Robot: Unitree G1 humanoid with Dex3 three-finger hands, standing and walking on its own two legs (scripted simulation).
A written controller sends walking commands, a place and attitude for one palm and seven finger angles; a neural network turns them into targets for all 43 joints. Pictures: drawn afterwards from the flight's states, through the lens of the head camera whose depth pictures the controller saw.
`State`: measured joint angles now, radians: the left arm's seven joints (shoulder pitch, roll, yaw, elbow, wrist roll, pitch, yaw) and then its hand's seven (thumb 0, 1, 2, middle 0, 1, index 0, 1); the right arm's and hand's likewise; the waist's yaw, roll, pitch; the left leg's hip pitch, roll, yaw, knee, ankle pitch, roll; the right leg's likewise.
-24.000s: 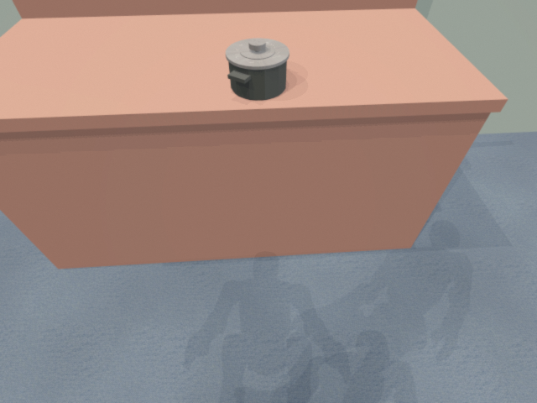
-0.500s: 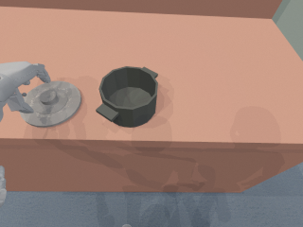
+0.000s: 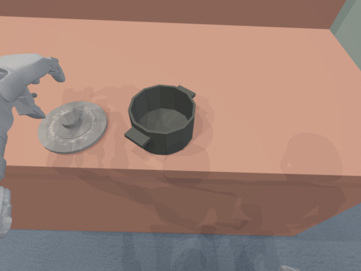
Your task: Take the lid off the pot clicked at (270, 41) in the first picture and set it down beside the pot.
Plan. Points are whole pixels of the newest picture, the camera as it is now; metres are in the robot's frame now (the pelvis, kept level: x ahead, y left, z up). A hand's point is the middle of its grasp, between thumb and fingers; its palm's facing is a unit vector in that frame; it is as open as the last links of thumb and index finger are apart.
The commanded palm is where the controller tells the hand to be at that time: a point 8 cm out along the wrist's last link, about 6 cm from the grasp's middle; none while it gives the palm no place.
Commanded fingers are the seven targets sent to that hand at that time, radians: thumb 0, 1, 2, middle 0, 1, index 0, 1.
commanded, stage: raise the empty hand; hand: left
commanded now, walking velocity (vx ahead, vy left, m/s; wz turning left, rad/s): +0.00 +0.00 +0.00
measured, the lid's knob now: (70, 120) +0.46 +0.28 +0.04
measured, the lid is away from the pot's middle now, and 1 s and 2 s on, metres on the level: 0.23 0.23 0.23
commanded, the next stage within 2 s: draw the hand back to the body in 0.64 s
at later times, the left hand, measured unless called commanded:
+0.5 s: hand (28, 68) +0.46 +0.30 +0.20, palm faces -0.27 -0.06 -0.96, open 11.1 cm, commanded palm +0.44 +0.30 +0.27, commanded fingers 0.00 -0.07 0.77 -0.40 -0.75 -0.40 -0.75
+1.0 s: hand (25, 76) +0.43 +0.29 +0.20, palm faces -0.25 -0.06 -0.97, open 11.1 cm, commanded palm +0.39 +0.29 +0.27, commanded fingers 0.00 -0.07 0.77 -0.40 -0.75 -0.40 -0.75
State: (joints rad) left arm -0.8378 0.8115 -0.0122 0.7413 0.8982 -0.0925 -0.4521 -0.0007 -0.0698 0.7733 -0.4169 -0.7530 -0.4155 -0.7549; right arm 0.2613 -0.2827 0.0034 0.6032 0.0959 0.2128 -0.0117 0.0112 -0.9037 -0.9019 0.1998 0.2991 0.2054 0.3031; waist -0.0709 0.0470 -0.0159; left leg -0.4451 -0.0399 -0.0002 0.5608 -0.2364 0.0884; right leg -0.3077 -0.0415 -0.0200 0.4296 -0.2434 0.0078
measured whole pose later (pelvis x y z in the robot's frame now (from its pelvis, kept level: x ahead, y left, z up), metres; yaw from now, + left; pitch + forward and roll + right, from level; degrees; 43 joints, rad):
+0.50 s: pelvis +0.01 -0.01 +0.00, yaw +0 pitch +7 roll -3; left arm -0.98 0.85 -0.03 0.78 0.92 -0.02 -0.53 0.00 -0.07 0.77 -0.42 -0.75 -0.42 -0.75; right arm 0.27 -0.29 0.01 0.61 0.10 0.19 -0.01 0.01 -0.90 -0.90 0.20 0.30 0.21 0.30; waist -0.09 0.05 0.00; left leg -0.41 -0.04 -0.01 0.52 -0.22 0.08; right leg -0.28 -0.04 -0.02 0.39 -0.23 0.03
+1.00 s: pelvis +0.01 -0.03 +0.00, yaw +0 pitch +6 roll -2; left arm -0.80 0.88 0.07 0.60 0.86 -0.01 -0.56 0.00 -0.07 0.77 -0.42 -0.75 -0.42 -0.75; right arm 0.22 -0.30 0.01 0.57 0.10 0.23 0.00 0.01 -0.91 -0.90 0.20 0.30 0.20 0.30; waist -0.07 0.07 0.00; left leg -0.40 -0.02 -0.02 0.51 -0.22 0.05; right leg -0.27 -0.02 -0.03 0.40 -0.24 0.04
